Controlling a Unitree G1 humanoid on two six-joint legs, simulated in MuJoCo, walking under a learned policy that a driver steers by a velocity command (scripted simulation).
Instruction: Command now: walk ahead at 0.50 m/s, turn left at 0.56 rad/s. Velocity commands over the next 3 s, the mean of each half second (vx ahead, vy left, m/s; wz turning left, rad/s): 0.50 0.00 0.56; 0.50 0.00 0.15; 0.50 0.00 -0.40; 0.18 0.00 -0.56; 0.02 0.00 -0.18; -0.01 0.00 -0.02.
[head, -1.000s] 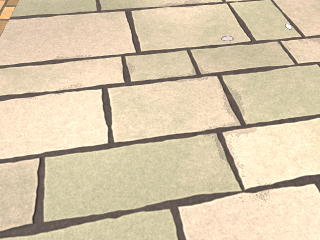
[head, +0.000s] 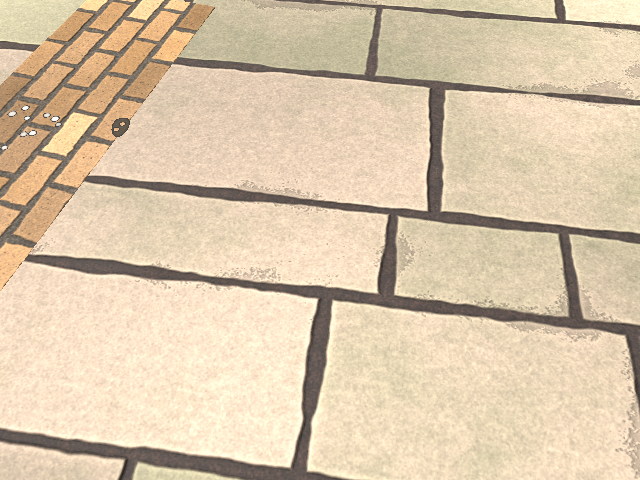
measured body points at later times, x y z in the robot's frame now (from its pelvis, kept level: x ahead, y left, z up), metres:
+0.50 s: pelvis +0.29 -0.03 +0.00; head +0.32 -0.04 +0.45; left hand +0.39 +0.26 -0.10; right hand +0.38 -0.31 -0.13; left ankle +0.12 +0.03 -0.65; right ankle +0.38 -0.11 -0.73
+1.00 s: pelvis +0.51 +0.08 +0.01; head +0.53 +0.11 +0.45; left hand +0.43 +0.33 -0.14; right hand +0.73 -0.10 -0.10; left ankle +0.53 +0.16 -0.73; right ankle +0.45 -0.08 -0.65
